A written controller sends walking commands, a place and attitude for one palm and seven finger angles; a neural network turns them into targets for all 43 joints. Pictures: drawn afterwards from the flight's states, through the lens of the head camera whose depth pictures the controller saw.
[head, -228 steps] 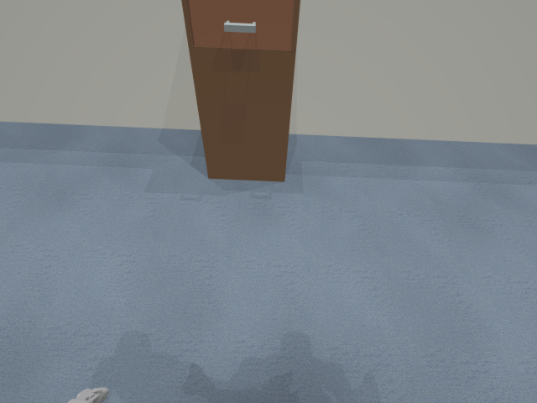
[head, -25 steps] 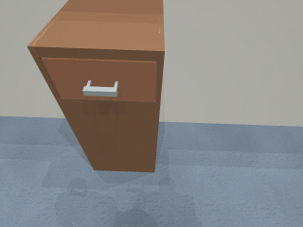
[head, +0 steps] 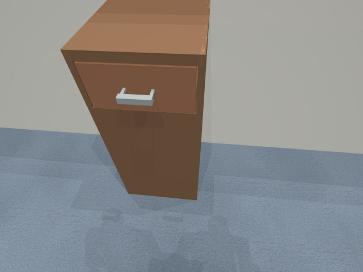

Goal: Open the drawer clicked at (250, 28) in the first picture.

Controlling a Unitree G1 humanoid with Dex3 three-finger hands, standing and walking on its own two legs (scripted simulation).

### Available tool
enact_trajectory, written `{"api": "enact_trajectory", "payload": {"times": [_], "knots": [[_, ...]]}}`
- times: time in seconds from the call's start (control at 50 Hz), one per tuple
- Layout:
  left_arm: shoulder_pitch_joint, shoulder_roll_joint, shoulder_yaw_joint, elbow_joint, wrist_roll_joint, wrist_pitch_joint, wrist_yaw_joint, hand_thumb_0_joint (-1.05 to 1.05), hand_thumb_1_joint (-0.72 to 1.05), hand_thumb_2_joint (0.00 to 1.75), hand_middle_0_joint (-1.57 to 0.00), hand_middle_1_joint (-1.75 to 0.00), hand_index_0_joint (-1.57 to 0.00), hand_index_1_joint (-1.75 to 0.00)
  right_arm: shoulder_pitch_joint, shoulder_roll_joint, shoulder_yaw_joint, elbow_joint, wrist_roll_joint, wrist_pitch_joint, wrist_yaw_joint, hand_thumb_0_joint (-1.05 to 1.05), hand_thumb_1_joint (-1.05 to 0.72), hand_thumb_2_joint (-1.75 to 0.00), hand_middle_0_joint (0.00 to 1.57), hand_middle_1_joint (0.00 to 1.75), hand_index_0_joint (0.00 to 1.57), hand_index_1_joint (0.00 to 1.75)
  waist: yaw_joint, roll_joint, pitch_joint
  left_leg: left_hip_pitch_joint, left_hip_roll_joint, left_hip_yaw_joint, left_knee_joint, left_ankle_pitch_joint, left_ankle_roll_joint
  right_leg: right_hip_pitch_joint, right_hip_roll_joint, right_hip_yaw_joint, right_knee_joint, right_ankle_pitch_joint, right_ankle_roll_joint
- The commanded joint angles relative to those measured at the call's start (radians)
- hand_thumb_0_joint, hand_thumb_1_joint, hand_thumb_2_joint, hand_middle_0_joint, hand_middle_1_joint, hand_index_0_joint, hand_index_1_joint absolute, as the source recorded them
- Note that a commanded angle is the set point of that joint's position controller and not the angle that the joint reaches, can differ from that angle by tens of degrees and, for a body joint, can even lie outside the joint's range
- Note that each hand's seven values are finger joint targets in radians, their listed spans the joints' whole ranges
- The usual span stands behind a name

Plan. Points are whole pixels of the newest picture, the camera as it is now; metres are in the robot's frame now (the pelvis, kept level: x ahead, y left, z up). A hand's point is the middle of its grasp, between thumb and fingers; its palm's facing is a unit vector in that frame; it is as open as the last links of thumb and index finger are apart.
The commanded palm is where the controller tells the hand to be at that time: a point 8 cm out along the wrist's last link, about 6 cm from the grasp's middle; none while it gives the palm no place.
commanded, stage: come to a stop and stand still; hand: left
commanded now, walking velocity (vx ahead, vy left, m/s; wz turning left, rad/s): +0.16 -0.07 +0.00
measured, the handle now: (136, 95) +0.60 +0.21 +0.03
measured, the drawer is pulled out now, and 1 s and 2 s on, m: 0.00 0.00 0.00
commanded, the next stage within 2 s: look again from close up in 1.04 s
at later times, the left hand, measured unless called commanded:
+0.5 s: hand out of the picture +0.05 +0.19 -0.19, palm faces -0.02 -0.98 -0.20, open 7.3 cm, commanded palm none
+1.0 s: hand out of the picture +0.06 +0.16 -0.18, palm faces +0.06 -0.98 -0.21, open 7.2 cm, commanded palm none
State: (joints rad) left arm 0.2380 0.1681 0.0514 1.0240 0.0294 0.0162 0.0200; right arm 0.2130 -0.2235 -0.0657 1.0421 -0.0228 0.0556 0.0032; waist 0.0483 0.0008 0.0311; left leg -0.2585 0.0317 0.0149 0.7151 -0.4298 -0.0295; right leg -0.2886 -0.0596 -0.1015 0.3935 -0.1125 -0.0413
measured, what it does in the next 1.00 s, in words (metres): steps on the spot: left foot, then right foot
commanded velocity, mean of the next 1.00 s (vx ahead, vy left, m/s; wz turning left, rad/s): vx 0.03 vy -0.05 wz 0.00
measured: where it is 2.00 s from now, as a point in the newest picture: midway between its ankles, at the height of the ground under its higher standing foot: outside the picture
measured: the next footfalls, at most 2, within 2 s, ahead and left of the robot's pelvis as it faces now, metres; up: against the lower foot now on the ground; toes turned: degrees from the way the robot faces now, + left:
left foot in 0.10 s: +0.05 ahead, +0.13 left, +0.00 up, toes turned +6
right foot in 0.50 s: +0.07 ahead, -0.10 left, +0.00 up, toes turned -5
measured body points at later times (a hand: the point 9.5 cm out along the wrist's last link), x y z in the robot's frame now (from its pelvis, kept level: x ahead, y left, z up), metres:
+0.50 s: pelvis +0.02 +0.00 -0.01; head +0.05 +0.01 +0.44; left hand +0.06 +0.24 -0.17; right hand -0.07 -0.19 -0.16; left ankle -0.05 +0.15 -0.75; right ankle +0.03 -0.10 -0.75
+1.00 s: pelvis +0.06 -0.02 +0.00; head +0.07 -0.02 +0.45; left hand +0.06 +0.21 -0.16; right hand +0.07 -0.24 -0.17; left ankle +0.01 +0.12 -0.75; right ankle +0.03 -0.10 -0.75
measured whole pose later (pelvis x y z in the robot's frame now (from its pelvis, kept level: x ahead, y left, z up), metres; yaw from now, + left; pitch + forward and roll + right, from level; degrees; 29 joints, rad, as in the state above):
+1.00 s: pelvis +0.06 -0.02 +0.00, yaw +1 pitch +0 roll +0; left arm 0.25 0.16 0.01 1.14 0.00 -0.01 0.03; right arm 0.24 -0.15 -0.01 1.14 -0.02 0.00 -0.04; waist 0.00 0.01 0.02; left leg -0.10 0.07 0.08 0.39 -0.28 -0.05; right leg -0.14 0.02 -0.11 0.40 -0.26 -0.04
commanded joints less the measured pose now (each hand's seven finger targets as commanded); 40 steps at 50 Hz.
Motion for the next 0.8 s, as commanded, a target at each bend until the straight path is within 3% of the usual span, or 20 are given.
{"api": "enact_trajectory", "payload": {"times": [0.0, 0.02, 0.04, 0.06, 0.08, 0.1, 0.14, 0.18, 0.28, 0.36, 0.4, 0.44, 0.46, 0.48, 0.5, 0.54, 0.6, 0.66, 0.72, 0.78], "knots": [[-0.025, 0.196, 0.044, -0.035, 0.000, -0.004, 0.007, 0.00, 0.90, 0.90, -0.20, -0.30, -0.20, -0.30, 0.209, -0.006, 0.011, 0.013, 0.005, -0.033, -0.007, 0.00, -0.90, -0.90, 0.20, 0.30, 0.20, 0.30, -0.074, -0.206, -0.063, 0.170, -0.041, 0.077, -0.235, 0.078, 0.024, -0.027, -0.161, 0.235, -0.253, -0.401, -0.032], [-0.031, 0.179, 0.038, -0.029, -0.003, -0.001, 0.005, 0.00, 0.90, 0.90, -0.20, -0.30, -0.20, -0.30, 0.258, -0.001, 0.015, 0.033, 0.007, -0.040, -0.011, 0.00, -0.90, -0.90, 0.20, 0.30, 0.20, 0.30, -0.093, -0.176, -0.068, 0.261, -0.043, 0.081, -0.342, 0.112, 0.028, -0.077, -0.127, 0.202, -0.210, -0.441, -0.001], [-0.028, 0.147, 0.027, -0.026, -0.010, 0.002, 0.001, 0.00, 0.90, 0.90, -0.20, -0.30, -0.20, -0.30, 0.287, -0.029, 0.015, 0.043, 0.003, -0.048, -0.019, 0.00, -0.90, -0.90, 0.20, 0.30, 0.20, 0.30, -0.107, -0.060, -0.047, 0.286, 0.006, 0.019, -0.427, 0.060, 0.039, -0.142, -0.081, 0.155, -0.105, -0.462, 0.025], [-0.010, 0.086, 0.015, -0.033, -0.019, 0.005, -0.006, 0.00, 0.90, 0.90, -0.20, -0.30, -0.20, -0.30, 0.273, -0.087, 0.003, 0.034, -0.011, -0.055, -0.024, 0.00, -0.90, -0.90, 0.20, 0.30, 0.20, 0.30, -0.102, 0.190, 0.003, 0.224, 0.182, -0.249, -0.573, -0.197, 0.093, -0.248, 0.013, 0.069, 0.118, -0.433, 0.055], [-0.025, 0.059, 0.008, -0.047, -0.015, 0.007, -0.007, 0.00, 0.90, 0.90, -0.20, -0.30, -0.20, -0.30, 0.203, -0.150, -0.001, -0.006, -0.010, -0.049, -0.032, 0.00, -0.90, -0.90, 0.20, 0.30, 0.20, 0.30, -0.094, 0.300, 0.121, 0.050, 0.335, -0.423, -0.697, -0.384, 0.143, -0.305, 0.055, 0.022, 0.300, -0.357, 0.055], [-0.035, 0.072, 0.016, -0.050, -0.009, 0.007, -0.014, 0.00, 0.90, 0.90, -0.20, -0.30, -0.20, -0.30, 0.136, -0.157, 0.004, -0.033, -0.014, -0.047, -0.039, 0.00, -0.90, -0.90, 0.20, 0.30, 0.20, 0.30, -0.072, 0.207, 0.189, -0.089, 0.365, -0.425, -0.730, -0.373, 0.182, -0.278, 0.019, 0.097, 0.415, -0.305, 0.046], [0.032, 0.086, 0.025, 0.001, 0.007, 0.007, -0.028, 0.00, 0.90, 0.90, -0.20, -0.30, -0.20, -0.30, 0.051, -0.096, 0.025, -0.032, -0.008, -0.066, -0.039, 0.00, -0.90, -0.90, 0.20, 0.30, 0.20, 0.30, -0.017, 0.190, 0.151, -0.089, 0.250, -0.281, -0.683, -0.223, 0.124, -0.238, 0.024, 0.117, 0.527, -0.206, 0.048], [0.073, 0.075, 0.020, 0.027, 0.002, -0.003, -0.035, 0.00, 0.90, 0.90, -0.20, -0.30, -0.20, -0.30, 0.096, -0.075, 0.030, -0.020, -0.002, -0.082, -0.047, 0.00, -0.90, -0.90, 0.20, 0.30, 0.20, 0.30, -0.029, 0.125, 0.109, 0.037, 0.191, -0.187, -0.627, -0.021, 0.118, -0.277, 0.034, 0.105, 0.593, -0.140, 0.064], [0.023, 0.072, 0.012, 0.011, -0.003, -0.001, -0.028, 0.00, 0.90, 0.90, -0.20, -0.30, -0.20, -0.30, 0.247, -0.050, 0.032, 0.040, -0.002, -0.093, -0.065, 0.00, -0.90, -0.90, 0.20, 0.30, 0.20, 0.30, -0.072, 0.140, 0.072, 0.228, 0.242, -0.160, -0.519, 0.477, 0.158, -0.343, 0.002, 0.107, 0.555, -0.173, 0.086], [-0.044, 0.038, -0.006, -0.005, -0.017, -0.005, -0.022, 0.00, 0.90, 0.90, -0.20, -0.30, -0.20, -0.30, 0.270, -0.045, 0.031, 0.069, -0.009, -0.088, -0.071, 0.00, -0.90, -0.90, 0.20, 0.30, 0.20, 0.30, -0.097, 0.168, 0.052, 0.228, 0.236, -0.114, -0.410, 0.816, 0.173, -0.183, 0.008, 0.062, 0.327, -0.263, 0.075], [-0.012, 0.031, -0.005, 0.008, -0.023, -0.012, -0.018, 0.00, 0.90, 0.90, -0.20, -0.30, -0.20, -0.30, 0.246, -0.051, 0.023, 0.076, -0.006, -0.083, -0.068, 0.00, -0.90, -0.90, 0.20, 0.30, 0.20, 0.30, -0.080, 0.207, 0.027, 0.210, 0.217, -0.104, -0.364, 0.804, 0.157, -0.085, 0.025, 0.040, 0.205, -0.228, 0.063], [0.048, 0.039, -0.001, 0.039, -0.024, -0.022, -0.014, 0.00, 0.90, 0.90, -0.20, -0.30, -0.20, -0.30, 0.236, -0.043, 0.021, 0.083, 0.002, -0.080, -0.065, 0.00, -0.90, -0.90, 0.20, 0.30, 0.20, 0.30, -0.047, 0.146, -0.004, 0.130, 0.174, -0.086, -0.307, 0.660, 0.107, 0.085, 0.030, 0.025, 0.019, -0.030, 0.061], [0.086, 0.069, 0.002, 0.056, -0.022, -0.032, -0.008, 0.00, 0.90, 0.90, -0.20, -0.30, -0.20, -0.30, 0.254, -0.011, 0.024, 0.084, 0.010, -0.084, -0.061, 0.00, -0.90, -0.90, 0.20, 0.30, 0.20, 0.30, -0.040, 0.073, -0.040, 0.042, 0.136, -0.061, -0.257, 0.539, 0.070, 0.233, -0.024, 0.086, -0.019, 0.106, 0.049], [0.130, 0.112, 0.006, 0.078, -0.022, -0.042, 0.003, 0.00, 0.90, 0.90, -0.20, -0.30, -0.20, -0.30, 0.256, 0.036, 0.036, 0.079, 0.018, -0.086, -0.054, 0.00, -0.90, -0.90, 0.20, 0.30, 0.20, 0.30, -0.032, -0.045, -0.098, -0.071, 0.088, -0.005, -0.210, 0.282, 0.028, 0.371, -0.158, 0.215, 0.004, 0.315, 0.010], [0.136, 0.144, 0.007, 0.090, -0.025, -0.045, 0.008, 0.00, 0.90, 0.90, -0.20, -0.30, -0.20, -0.30, 0.254, 0.061, 0.043, 0.074, 0.019, -0.081, -0.051, 0.00, -0.90, -0.90, 0.20, 0.30, 0.20, 0.30, -0.039, -0.131, -0.100, -0.096, 0.040, 0.034, -0.195, 0.033, 0.009, 0.367, -0.248, 0.261, -0.004, 0.427, -0.049], [0.108, 0.128, 0.005, 0.087, -0.021, -0.044, 0.017, 0.00, 0.90, 0.90, -0.20, -0.30, -0.20, -0.30, 0.225, 0.061, 0.037, 0.078, 0.015, -0.058, -0.057, 0.00, -0.90, -0.90, 0.20, 0.30, 0.20, 0.30, -0.036, -0.221, -0.081, -0.048, 0.053, 0.018, -0.059, -0.088, 0.009, 0.280, -0.238, 0.249, -0.049, 0.502, -0.094], [0.031, 0.081, -0.009, 0.073, -0.020, -0.037, 0.022, 0.00, 0.90, 0.90, -0.20, -0.30, -0.20, -0.30, 0.220, 0.068, 0.039, 0.098, 0.016, -0.053, -0.055, 0.00, -0.90, -0.90, 0.20, 0.30, 0.20, 0.30, -0.058, -0.143, -0.029, -0.037, 0.070, 0.005, -0.070, -0.025, 0.011, 0.223, -0.203, 0.171, -0.039, 0.482, -0.109], [-0.016, 0.072, -0.013, 0.062, -0.028, -0.030, 0.022, 0.00, 0.90, 0.90, -0.20, -0.30, -0.20, -0.30, 0.244, 0.081, 0.041, 0.127, 0.012, -0.052, -0.051, 0.00, -0.90, -0.90, 0.20, 0.30, 0.20, 0.30, -0.081, -0.065, -0.002, 0.093, 0.065, 0.027, -0.259, 0.205, 0.007, 0.106, -0.148, 0.126, -0.037, 0.222, -0.068], [0.000, 0.034, -0.022, 0.063, -0.029, -0.024, 0.017, 0.00, 0.90, 0.90, -0.20, -0.30, -0.20, -0.30, 0.197, 0.042, 0.040, 0.122, 0.006, -0.061, -0.050, 0.00, -0.90, -0.90, 0.20, 0.30, 0.20, 0.30, -0.056, 0.007, 0.042, 0.106, 0.123, -0.013, -0.344, 0.343, 0.026, 0.056, -0.049, 0.087, -0.049, 0.019, 0.000], [0.022, 0.054, -0.020, 0.068, -0.025, -0.023, 0.016, 0.00, 0.90, 0.90, -0.20, -0.30, -0.20, -0.30, 0.141, 0.038, 0.047, 0.109, 0.007, -0.064, -0.049, 0.00, -0.90, -0.90, 0.20, 0.30, 0.20, 0.30, -0.045, 0.084, 0.093, 0.069, 0.115, 0.001, -0.368, 0.357, 0.024, 0.094, -0.051, 0.101, -0.059, 0.058, 0.011]]}}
